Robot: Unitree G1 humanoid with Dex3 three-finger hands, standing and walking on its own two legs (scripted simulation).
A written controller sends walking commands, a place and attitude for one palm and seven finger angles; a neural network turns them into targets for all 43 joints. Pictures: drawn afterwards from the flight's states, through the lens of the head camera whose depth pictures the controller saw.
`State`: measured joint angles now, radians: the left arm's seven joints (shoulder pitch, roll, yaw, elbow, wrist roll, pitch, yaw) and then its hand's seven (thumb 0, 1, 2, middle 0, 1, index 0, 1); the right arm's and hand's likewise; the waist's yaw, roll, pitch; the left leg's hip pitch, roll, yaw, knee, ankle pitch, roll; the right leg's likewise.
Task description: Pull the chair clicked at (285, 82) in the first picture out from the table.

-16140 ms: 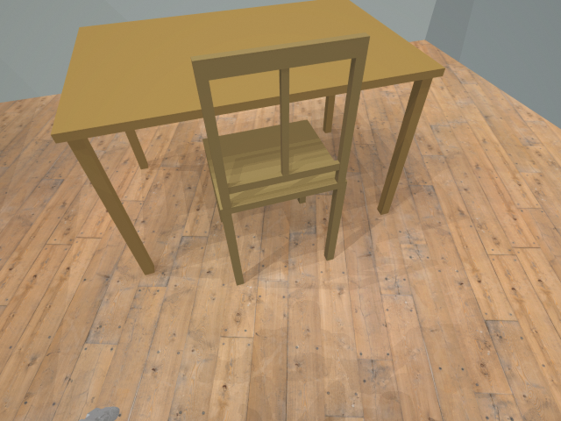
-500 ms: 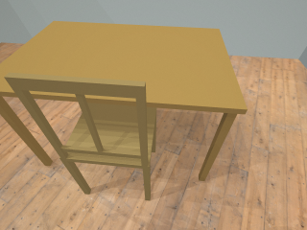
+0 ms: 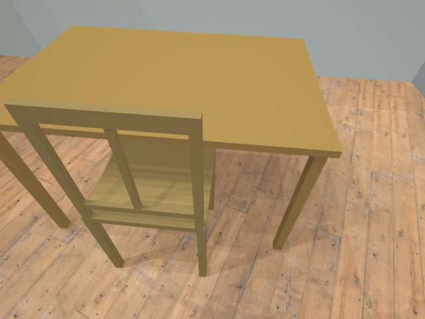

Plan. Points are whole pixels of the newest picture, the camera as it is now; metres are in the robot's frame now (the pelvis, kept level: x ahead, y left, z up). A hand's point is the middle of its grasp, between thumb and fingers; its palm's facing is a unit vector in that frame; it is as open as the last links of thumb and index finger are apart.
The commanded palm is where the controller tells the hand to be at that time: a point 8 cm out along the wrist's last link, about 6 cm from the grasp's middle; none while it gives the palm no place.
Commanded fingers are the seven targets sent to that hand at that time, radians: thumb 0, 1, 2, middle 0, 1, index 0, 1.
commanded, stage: look again from close up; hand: left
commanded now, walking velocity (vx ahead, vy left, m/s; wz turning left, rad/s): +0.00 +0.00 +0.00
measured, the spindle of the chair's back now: (126, 173) +0.47 +0.27 -0.06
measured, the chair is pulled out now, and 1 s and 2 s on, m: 0.00 0.00 0.00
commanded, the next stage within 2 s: shuffle to correct the standing spot in 0.46 s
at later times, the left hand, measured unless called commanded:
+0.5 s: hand out of the picture -0.03 +0.16 -0.17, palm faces +0.05 -0.98 -0.16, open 7.3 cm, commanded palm none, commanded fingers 0.00 0.90 0.90 -0.20 -0.30 -0.20 -0.30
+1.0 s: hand out of the picture -0.02 +0.21 -0.18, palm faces +0.10 -0.97 -0.21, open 7.3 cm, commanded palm none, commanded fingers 0.00 0.90 0.90 -0.20 -0.30 -0.20 -0.30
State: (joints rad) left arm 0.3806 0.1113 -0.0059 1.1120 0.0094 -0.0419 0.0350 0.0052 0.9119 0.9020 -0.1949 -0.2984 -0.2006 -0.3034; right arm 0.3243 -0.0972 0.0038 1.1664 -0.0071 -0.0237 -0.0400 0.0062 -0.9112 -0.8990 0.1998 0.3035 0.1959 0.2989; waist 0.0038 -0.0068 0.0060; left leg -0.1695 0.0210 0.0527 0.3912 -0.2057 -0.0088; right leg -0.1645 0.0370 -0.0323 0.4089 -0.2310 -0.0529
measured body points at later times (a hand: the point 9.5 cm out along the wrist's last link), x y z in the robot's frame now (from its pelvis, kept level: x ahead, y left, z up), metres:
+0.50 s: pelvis +0.00 +0.00 +0.00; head +0.01 +0.00 +0.45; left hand -0.03 +0.21 -0.16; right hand -0.02 -0.20 -0.17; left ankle +0.00 +0.12 -0.74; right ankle -0.01 -0.08 -0.74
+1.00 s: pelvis +0.01 +0.04 -0.01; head +0.02 +0.04 +0.44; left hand -0.03 +0.26 -0.17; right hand +0.01 -0.18 -0.17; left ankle +0.00 +0.12 -0.74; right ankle -0.01 -0.08 -0.74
